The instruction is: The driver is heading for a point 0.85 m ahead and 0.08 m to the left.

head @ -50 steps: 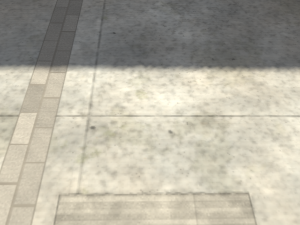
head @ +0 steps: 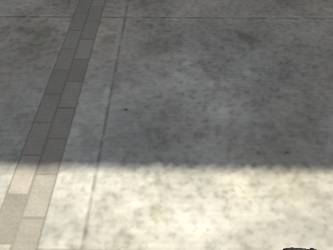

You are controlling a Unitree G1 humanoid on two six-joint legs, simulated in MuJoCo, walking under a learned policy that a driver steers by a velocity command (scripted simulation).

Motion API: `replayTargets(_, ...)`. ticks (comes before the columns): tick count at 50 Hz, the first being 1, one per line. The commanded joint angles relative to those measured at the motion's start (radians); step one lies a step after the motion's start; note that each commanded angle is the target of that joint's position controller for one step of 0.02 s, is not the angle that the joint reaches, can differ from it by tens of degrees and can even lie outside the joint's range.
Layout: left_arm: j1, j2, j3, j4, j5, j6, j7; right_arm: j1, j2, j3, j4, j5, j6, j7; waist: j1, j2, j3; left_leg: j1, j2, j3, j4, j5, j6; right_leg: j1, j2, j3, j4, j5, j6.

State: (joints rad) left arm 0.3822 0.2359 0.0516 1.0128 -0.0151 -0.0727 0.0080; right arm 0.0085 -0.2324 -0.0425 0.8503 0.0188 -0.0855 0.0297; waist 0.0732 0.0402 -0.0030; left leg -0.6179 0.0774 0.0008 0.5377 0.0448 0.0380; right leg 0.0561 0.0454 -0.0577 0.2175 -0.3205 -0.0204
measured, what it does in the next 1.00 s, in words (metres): walks ahead: left foot, then right foot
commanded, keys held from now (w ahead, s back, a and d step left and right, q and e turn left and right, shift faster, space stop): w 0.18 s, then s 0.40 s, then w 0.40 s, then no key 0.02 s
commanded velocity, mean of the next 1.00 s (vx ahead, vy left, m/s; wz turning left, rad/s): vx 0.23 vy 0.00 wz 0.00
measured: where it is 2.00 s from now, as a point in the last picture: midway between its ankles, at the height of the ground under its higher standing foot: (193, 222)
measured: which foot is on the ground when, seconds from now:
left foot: up 0.00-0.04, down 0.06-0.52, up 0.54-0.76, down 0.78-1.00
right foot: down 0.00-0.08, up 0.10-0.46, down 0.48-0.76, up 0.78-1.00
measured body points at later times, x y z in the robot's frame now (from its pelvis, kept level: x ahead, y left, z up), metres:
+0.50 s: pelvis +0.24 +0.03 +0.00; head +0.26 +0.02 +0.45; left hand +0.38 +0.28 -0.12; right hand +0.29 -0.23 -0.14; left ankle +0.19 +0.12 -0.73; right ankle +0.36 -0.08 -0.73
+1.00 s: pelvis +0.29 +0.03 +0.02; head +0.29 +0.06 +0.47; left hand +0.44 +0.30 -0.11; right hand +0.22 -0.23 -0.11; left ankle +0.21 +0.14 -0.74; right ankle +0.38 -0.13 -0.67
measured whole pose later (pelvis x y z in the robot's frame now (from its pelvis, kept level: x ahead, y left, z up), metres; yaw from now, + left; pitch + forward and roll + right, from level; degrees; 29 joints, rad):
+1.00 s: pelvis +0.29 +0.03 +0.02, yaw +1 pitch +2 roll -2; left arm 0.11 0.28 0.10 0.94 -0.02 -0.05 0.01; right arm 0.45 -0.22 -0.05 1.07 0.00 -0.07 -0.03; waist -0.06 -0.01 -0.05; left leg -0.04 0.04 0.02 0.24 -0.24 0.01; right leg -0.59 -0.04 0.00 0.80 -0.10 -0.01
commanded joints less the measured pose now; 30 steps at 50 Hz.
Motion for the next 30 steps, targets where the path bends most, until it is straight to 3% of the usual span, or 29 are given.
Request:
replayTargets(1, 0.007, 0.181, 0.042, -0.024, -0.003, 0.01, 0.008, -0.035, -0.114, -0.028, -0.072, 0.001, -0.023, 0.012, -0.062, -0.127, 0.034, 0.058, -0.032, 0.02, -0.038, -0.104, 0.04, 0.034, -0.309, 0.116, 0.073, 0.609, -0.137)
replayTargets(2, -0.016, 0.179, 0.04, -0.029, -0.003, 0.015, 0.008, 0.078, -0.145, -0.046, -0.04, -0.002, -0.024, 0.01, -0.125, -0.129, -0.033, 0.217, -0.067, 0.052, -0.053, -0.111, 0.062, 0.018, -0.276, 0.087, 0.204, 0.765, -0.118)
replayTargets(3, -0.021, 0.151, 0.028, -0.041, 0.005, 0.018, 0.009, 0.261, -0.199, -0.071, 0.014, -0.007, -0.024, 0.003, -0.197, -0.105, -0.151, 0.492, -0.041, 0.021, -0.019, -0.079, 0.099, -0.099, -0.22, 0.046, 0.425, 0.748, -0.088)
replayTargets(4, 0.075, 0.06, 0.0, -0.064, 0.018, 0.006, 0.001, 0.416, -0.3, -0.095, 0.041, -0.029, -0.021, -0.005, -0.187, 0.087, -0.326, 0.916, 0.217, -0.358, -0.014, -0.124, 0.233, -0.472, -0.097, -0.002, 0.825, 0.387, -0.025)
replayTargets(5, 0.099, 0.023, -0.016, -0.048, 0.009, -0.022, -0.008, 0.447, -0.268, -0.084, 0.054, -0.011, -0.014, -0.003, -0.182, 0.245, -0.431, 1.056, 0.334, -0.736, -0.196, -0.267, 0.328, -0.702, 0.023, 0.1, 1.064, -0.228, 0.001)
replayTargets(6, 0.01, 0.128, 0.011, -0.067, -0.018, -0.044, -0.013, 0.386, -0.203, -0.062, 0.043, -0.003, -0.014, -0.005, -0.19, 0.165, -0.314, 0.974, 0.296, -0.653, -0.223, -0.344, 0.272, -0.816, -0.043, 0.178, 1.154, -0.218, -0.021)
replayTargets(7, -0.082, 0.15, 0.015, -0.095, -0.032, -0.054, -0.012, 0.302, -0.166, -0.051, 0.022, -0.007, -0.015, -0.01, -0.173, 0.105, -0.195, 0.826, 0.261, -0.502, -0.238, -0.307, 0.231, -0.843, -0.097, 0.149, 1.142, -0.133, -0.037)
replayTargets(8, -0.126, 0.142, 0.017, -0.103, -0.023, -0.053, -0.005, 0.229, -0.14, -0.042, 0.012, -0.017, -0.017, -0.008, -0.139, 0.024, -0.109, 0.66, 0.224, -0.391, -0.274, -0.22, 0.212, -0.805, -0.144, 0.124, 1.074, -0.047, -0.037)
replayTargets(9, -0.128, 0.137, 0.026, -0.102, -0.009, -0.041, 0.002, 0.188, -0.107, -0.032, 0.008, -0.026, -0.023, -0.005, -0.101, 0.021, -0.07, 0.546, 0.188, -0.319, -0.306, -0.161, 0.193, -0.742, -0.178, 0.13, 1.004, 0.005, -0.037)
replayTargets(11, -0.076, 0.093, 0.024, -0.087, 0.002, -0.012, 0.01, 0.164, -0.093, -0.025, 0.017, -0.036, -0.027, 0.001, -0.05, 0.028, -0.035, 0.422, 0.161, -0.21, -0.324, 0.182, 0.193, -0.633, -0.178, 0.12, 0.948, 0.01, -0.018)
replayTargets(13, -0.056, 0.064, 0.021, -0.087, 0.013, 0.001, 0.018, 0.172, -0.106, -0.023, 0.037, -0.044, -0.032, -0.008, -0.017, 0.018, -0.03, 0.369, 0.142, -0.099, -0.299, 0.53, 0.198, -0.594, -0.158, 0.104, 0.85, 0.046, 0.011)
replayTargets(15, -0.101, 0.051, 0.012, -0.103, 0.023, 0.001, 0.018, 0.154, -0.124, -0.023, 0.042, -0.043, -0.024, -0.024, -0.015, 0.031, -0.042, 0.351, 0.098, -0.007, -0.284, 0.619, 0.173, -0.553, -0.141, 0.08, 0.659, 0.166, 0.026)
replayTargets(17, -0.17, 0.051, 0.006, -0.114, 0.023, 0.001, 0.011, 0.185, -0.147, -0.025, 0.055, -0.036, -0.012, -0.035, -0.051, 0.046, -0.074, 0.375, 0.07, 0.03, -0.278, 0.596, 0.152, -0.489, -0.105, 0.05, 0.514, 0.306, 0.029)
replayTargets(21, -0.224, 0.088, 0.01, -0.125, 0.022, 0.008, 0.003, 0.213, -0.149, -0.021, 0.091, -0.024, 0.014, -0.044, -0.074, 0.054, -0.075, 0.462, 0.102, -0.008, -0.228, 0.469, 0.15, -0.451, -0.082, 0.072, 0.391, 0.341, 0.019)
replayTargets(23, -0.202, 0.109, 0.018, -0.117, 0.031, 0.005, -0.001, 0.182, -0.14, -0.018, 0.094, -0.011, 0.028, -0.05, -0.045, 0.041, -0.064, 0.47, 0.096, -0.024, -0.14, 0.377, 0.127, -0.399, -0.069, 0.066, 0.284, 0.364, -0.005)
replayTargets(24, -0.177, 0.135, 0.027, -0.108, 0.038, 0.002, 0.0, 0.197, -0.133, -0.016, 0.101, -0.006, 0.033, -0.052, -0.033, 0.013, -0.068, 0.466, 0.062, -0.028, -0.076, 0.298, 0.091, -0.331, -0.071, 0.072, 0.192, 0.498, -0.024)
replayTargets(25, -0.179, 0.196, 0.04, -0.115, 0.047, 0.002, 0.009, 0.245, -0.124, -0.013, 0.101, -0.023, 0.029, -0.054, -0.059, -0.063, -0.106, 0.423, -0.001, -0.006, 0.005, 0.135, 0.038, -0.222, -0.159, 0.152, 0.213, 0.932, -0.055)
replayTargets(26, -0.218, 0.23, 0.041, -0.131, 0.053, 0.017, 0.02, 0.374, -0.072, -0.003, 0.123, -0.037, 0.024, -0.052, -0.141, -0.226, -0.173, 0.296, -0.077, 0.018, 0.126, -0.252, -0.017, -0.057, -0.308, 0.266, 0.291, 1.314, -0.182)
replayTargets(27, -0.215, 0.149, 0.019, -0.143, 0.051, 0.035, 0.023, 0.367, -0.066, 0.002, 0.13, -0.026, 0.038, -0.058, -0.097, -0.268, -0.239, 0.251, -0.116, 0.013, 0.256, -0.542, -0.055, -0.034, -0.4, 0.35, 0.274, 1.373, -0.289)
replayTargets(28, -0.193, 0.13, 0.011, -0.145, 0.044, 0.045, 0.021, 0.278, -0.117, -0.008, 0.102, -0.008, 0.063, -0.063, -0.05, -0.262, -0.256, 0.194, -0.124, -0.015, 0.417, -0.715, -0.071, -0.045, -0.424, 0.4, 0.222, 1.241, -0.323)
replayTargets(29, -0.198, 0.182, 0.023, -0.15, 0.04, 0.053, 0.024, 0.223, -0.144, -0.017, 0.082, -0.002, 0.09, -0.073, -0.033, -0.226, -0.26, 0.153, -0.128, -0.043, 0.597, -0.76, -0.079, -0.08, -0.431, 0.418, 0.192, 1.125, -0.326)
replayTargets(30, -0.233, 0.167, 0.017, -0.16, 0.034, 0.057, 0.028, 0.247, -0.145, -0.024, 0.101, -0.005, 0.117, -0.079, -0.057, -0.13, -0.272, 0.182, -0.088, -0.083, 0.649, -0.708, -0.08, -0.16, -0.397, 0.373, 0.158, 0.795, -0.287)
